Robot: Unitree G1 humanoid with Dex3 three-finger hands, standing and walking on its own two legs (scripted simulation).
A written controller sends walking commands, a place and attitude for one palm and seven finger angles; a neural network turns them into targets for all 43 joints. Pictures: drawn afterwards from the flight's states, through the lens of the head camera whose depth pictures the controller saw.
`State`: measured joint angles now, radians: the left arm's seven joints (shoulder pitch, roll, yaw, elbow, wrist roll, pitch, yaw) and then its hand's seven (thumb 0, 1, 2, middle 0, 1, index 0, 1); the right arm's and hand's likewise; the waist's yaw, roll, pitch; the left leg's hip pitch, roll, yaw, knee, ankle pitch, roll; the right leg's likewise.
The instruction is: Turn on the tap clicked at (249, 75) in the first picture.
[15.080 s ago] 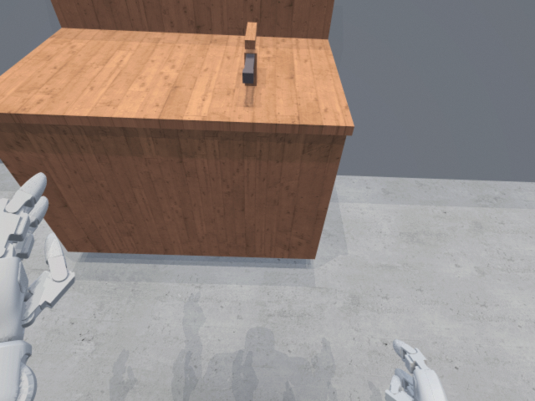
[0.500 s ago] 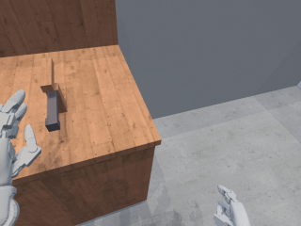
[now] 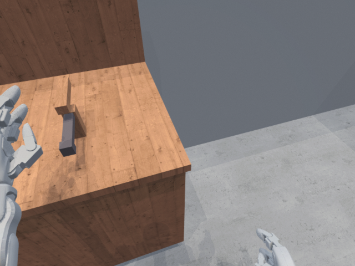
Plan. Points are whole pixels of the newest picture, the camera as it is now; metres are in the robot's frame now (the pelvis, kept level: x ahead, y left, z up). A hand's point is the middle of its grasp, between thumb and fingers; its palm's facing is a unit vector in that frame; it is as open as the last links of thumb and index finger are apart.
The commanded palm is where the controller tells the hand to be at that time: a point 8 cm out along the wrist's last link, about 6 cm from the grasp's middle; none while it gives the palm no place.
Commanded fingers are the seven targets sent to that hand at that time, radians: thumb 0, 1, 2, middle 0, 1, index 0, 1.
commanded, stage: turn the palm inward beside the body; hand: left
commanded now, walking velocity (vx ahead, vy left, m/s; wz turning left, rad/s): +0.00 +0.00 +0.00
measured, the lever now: (67, 148) +0.34 +0.31 +0.09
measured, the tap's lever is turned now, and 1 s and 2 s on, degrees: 0 0 0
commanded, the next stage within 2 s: none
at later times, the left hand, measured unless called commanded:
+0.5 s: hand (75, 177) +0.23 +0.22 +0.14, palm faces +0.47 -0.83 -0.30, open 7.4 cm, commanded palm +0.16 +0.26 +0.17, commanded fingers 0.00 0.90 0.90 -0.20 -0.30 -0.20 -0.30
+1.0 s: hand (61, 188) +0.20 +0.23 +0.15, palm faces +0.51 -0.84 -0.19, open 7.4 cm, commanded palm +0.14 +0.27 +0.16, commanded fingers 0.00 0.90 0.90 -0.20 -0.30 -0.20 -0.30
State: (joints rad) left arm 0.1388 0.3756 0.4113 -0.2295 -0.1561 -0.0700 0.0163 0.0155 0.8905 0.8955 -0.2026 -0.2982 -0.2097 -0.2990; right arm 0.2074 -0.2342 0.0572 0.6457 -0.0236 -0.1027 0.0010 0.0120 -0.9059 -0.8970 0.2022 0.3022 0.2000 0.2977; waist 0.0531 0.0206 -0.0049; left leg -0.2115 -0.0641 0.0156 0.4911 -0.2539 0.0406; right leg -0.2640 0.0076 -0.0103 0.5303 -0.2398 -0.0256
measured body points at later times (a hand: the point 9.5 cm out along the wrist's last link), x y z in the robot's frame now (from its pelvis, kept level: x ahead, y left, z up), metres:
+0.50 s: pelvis +0.02 -0.05 -0.02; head +0.02 -0.08 +0.43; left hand +0.20 +0.26 +0.16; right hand +0.23 -0.28 -0.11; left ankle +0.01 +0.09 -0.74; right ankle +0.03 -0.10 -0.74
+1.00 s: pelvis +0.02 -0.02 -0.01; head +0.01 -0.03 +0.44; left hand +0.17 +0.27 +0.16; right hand +0.22 -0.23 -0.09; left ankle +0.01 +0.09 -0.74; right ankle +0.03 -0.10 -0.74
